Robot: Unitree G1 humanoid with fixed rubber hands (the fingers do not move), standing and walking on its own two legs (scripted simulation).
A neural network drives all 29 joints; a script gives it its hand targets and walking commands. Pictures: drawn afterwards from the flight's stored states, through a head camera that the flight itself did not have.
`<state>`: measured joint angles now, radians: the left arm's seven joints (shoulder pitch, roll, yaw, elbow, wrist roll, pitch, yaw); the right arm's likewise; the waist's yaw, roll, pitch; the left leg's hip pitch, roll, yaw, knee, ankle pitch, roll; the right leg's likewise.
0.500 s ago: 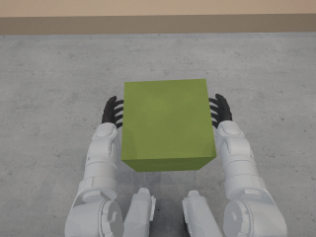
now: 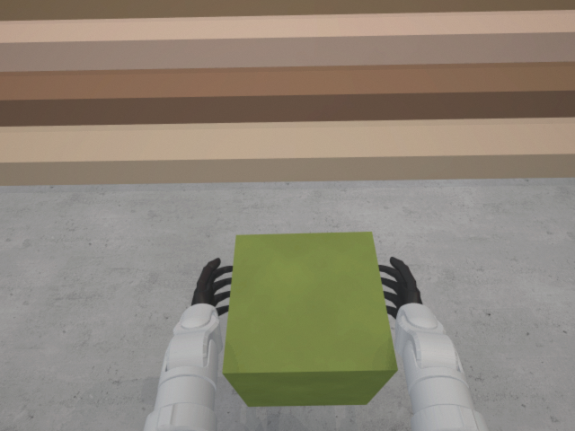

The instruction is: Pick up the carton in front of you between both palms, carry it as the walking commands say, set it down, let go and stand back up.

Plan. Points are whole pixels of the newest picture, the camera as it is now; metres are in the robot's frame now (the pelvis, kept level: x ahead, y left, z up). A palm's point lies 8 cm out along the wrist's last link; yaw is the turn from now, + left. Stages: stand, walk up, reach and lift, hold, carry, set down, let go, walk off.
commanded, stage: reach and lift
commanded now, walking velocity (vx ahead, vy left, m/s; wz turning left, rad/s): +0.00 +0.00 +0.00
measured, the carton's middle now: (305, 325) +0.31 +0.01 -0.08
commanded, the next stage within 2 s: hold in 1.20 s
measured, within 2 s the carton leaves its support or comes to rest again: neither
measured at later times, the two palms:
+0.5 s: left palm (196, 304) +0.29 +0.15 +0.05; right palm (425, 304) +0.29 -0.15 +0.05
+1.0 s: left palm (196, 294) +0.29 +0.15 +0.06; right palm (426, 294) +0.30 -0.15 +0.06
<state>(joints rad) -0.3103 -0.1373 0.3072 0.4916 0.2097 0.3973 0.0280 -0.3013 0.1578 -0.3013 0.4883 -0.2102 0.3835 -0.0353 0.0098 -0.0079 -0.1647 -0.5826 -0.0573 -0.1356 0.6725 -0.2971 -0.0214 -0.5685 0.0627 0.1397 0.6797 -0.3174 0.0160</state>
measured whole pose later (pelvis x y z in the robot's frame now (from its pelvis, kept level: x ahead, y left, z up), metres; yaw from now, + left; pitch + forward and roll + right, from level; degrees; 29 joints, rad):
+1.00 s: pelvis +0.01 +0.00 +0.03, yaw +0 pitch -4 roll +0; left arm -0.27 -0.15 0.24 0.30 0.28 0.67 0.00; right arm -0.27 0.15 -0.24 0.31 -0.28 0.66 0.02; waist 0.00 -0.01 -0.01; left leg -0.10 -0.04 -0.13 0.37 -0.19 -0.01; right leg -0.08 0.04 0.14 0.37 -0.21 0.01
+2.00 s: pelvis +0.04 -0.01 +0.01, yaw -1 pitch +2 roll +0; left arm -0.27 -0.13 0.16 0.05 0.17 0.92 0.05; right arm -0.24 0.13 -0.17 0.01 -0.18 0.93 -0.04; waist 0.01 0.02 -0.17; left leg -0.29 0.05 -0.02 0.63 -0.40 -0.02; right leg -0.25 -0.01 -0.02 0.55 -0.32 0.01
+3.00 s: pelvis +0.62 -0.01 +0.02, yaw -4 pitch +4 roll +0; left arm -0.15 -0.13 0.12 -0.29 0.12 1.19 0.09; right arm -0.15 0.13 -0.10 -0.28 -0.11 1.17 -0.09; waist -0.03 -0.02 -0.04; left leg -0.37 0.03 0.28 0.48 -0.18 0.09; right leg -0.36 -0.08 -0.05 1.17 -0.37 -0.02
